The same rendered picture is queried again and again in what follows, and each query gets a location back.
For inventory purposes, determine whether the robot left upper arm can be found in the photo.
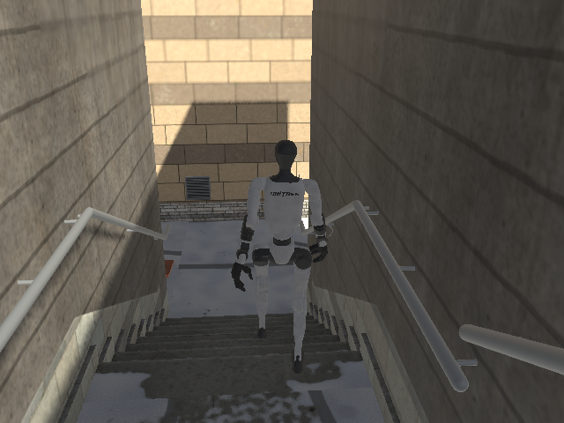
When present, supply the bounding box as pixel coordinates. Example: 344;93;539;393
246;177;267;227

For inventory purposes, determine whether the robot foot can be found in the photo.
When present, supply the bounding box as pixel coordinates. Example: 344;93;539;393
256;327;268;338
291;350;304;374

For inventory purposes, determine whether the robot right forearm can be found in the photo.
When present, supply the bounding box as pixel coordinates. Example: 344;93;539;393
314;214;327;247

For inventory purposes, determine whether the robot left forearm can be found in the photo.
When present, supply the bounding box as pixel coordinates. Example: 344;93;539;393
234;214;255;264

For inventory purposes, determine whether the robot right upper arm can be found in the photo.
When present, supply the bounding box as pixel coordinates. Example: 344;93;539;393
303;179;323;226

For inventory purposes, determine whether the robot right foot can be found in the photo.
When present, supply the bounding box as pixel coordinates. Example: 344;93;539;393
291;350;304;374

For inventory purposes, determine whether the robot left foot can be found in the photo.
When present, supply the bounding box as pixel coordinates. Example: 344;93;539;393
256;327;268;338

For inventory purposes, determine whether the robot right hand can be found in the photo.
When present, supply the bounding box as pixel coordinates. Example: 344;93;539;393
309;243;328;263

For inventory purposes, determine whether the robot left hand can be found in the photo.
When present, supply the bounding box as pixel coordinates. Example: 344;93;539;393
231;262;253;292

